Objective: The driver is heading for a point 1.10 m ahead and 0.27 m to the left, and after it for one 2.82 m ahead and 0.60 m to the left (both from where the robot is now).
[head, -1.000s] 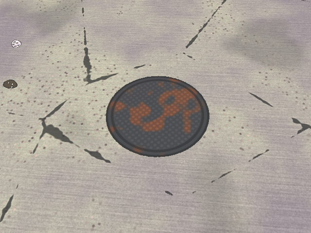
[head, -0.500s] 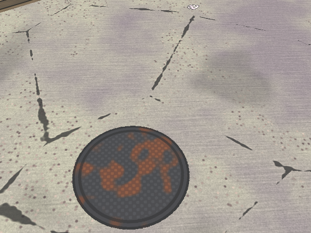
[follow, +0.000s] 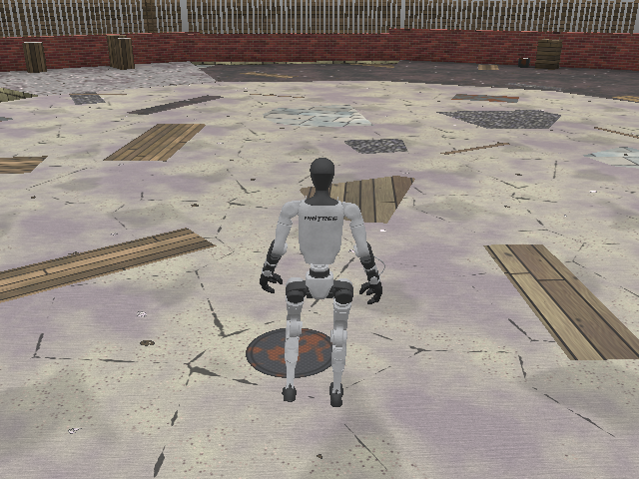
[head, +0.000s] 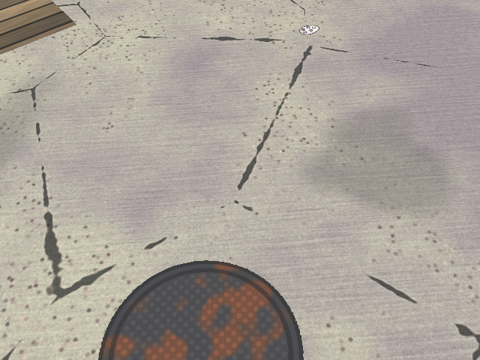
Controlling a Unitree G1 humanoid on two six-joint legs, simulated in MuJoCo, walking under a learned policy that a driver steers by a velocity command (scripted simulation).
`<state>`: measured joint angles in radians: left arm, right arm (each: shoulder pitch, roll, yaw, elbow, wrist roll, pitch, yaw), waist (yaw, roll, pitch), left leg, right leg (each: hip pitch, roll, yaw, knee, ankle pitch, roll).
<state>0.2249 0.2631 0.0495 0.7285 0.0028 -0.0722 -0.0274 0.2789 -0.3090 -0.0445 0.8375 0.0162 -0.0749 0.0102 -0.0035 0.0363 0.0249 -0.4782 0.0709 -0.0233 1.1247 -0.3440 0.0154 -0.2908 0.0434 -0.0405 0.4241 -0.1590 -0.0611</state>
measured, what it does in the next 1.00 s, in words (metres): walks ahead: left foot, then right foot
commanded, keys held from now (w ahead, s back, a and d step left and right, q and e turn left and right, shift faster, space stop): w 0.46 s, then no key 0.32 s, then q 0.22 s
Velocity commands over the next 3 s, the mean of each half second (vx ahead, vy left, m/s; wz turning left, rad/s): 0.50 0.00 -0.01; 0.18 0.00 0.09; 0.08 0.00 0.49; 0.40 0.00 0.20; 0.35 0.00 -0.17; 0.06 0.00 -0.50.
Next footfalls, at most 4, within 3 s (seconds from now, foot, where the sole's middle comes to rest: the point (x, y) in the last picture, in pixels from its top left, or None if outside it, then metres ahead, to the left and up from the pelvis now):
0.36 left None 0.37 0.16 -0.78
0.80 right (284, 332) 0.56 -0.07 -0.78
1.18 left None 0.46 0.18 -0.78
1.68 right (264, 316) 0.60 -0.01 -0.78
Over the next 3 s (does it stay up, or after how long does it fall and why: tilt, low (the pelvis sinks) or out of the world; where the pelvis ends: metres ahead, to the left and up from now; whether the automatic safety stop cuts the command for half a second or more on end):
stays up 0.92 0.31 -0.01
